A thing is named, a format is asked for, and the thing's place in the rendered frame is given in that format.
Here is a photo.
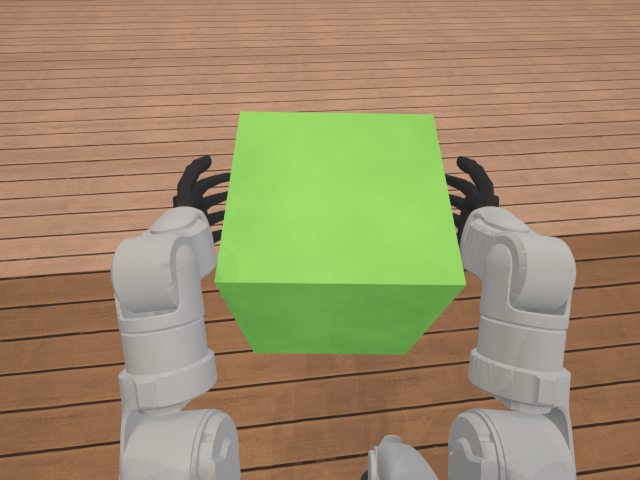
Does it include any robot right hand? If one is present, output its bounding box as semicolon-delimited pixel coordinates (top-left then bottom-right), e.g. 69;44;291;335
445;156;499;250

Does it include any right robot thigh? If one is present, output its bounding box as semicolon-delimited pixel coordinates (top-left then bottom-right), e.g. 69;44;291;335
367;442;438;480

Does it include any robot left hand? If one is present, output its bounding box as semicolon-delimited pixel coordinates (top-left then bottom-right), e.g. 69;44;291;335
173;156;231;243

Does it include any left robot forearm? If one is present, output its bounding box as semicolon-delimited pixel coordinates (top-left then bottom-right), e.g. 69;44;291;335
111;206;217;480

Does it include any carton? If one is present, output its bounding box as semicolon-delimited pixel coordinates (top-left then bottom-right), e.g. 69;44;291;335
214;111;466;355

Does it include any right robot forearm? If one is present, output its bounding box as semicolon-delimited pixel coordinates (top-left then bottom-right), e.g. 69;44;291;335
460;206;577;480

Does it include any robot right upper arm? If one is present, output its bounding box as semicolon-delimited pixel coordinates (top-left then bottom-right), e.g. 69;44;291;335
448;408;576;480

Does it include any robot right shin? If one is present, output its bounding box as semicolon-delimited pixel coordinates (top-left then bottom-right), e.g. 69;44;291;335
379;435;402;445

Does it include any robot left upper arm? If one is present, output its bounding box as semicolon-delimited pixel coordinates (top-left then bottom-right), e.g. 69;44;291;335
120;409;241;480

